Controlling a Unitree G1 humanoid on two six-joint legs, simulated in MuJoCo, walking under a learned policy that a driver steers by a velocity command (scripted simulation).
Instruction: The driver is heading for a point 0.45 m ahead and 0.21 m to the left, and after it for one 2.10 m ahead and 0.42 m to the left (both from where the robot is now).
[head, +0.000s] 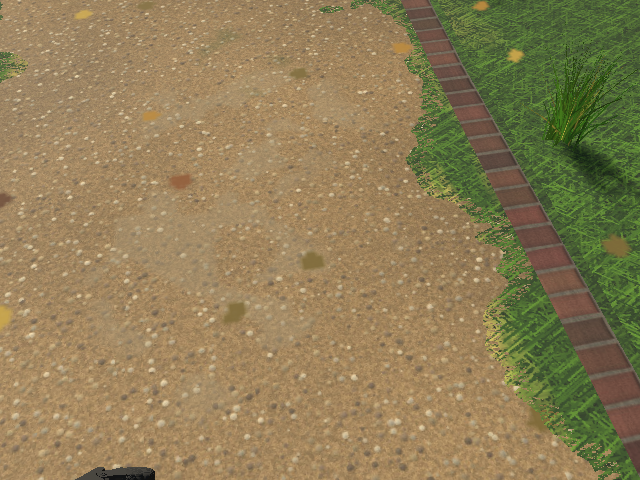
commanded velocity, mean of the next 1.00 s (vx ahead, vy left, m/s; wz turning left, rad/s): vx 0.36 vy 0.00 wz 0.50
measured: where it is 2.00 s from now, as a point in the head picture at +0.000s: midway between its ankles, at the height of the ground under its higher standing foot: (251, 475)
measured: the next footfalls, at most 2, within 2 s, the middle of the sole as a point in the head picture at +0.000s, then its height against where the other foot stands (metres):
left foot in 0.46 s outside the picture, level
right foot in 0.94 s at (274, 408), level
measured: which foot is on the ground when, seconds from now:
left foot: up 0.00-0.44, down 0.46-0.96, up 0.98-1.00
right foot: down 0.00-0.48, up 0.50-0.92, down 0.94-1.00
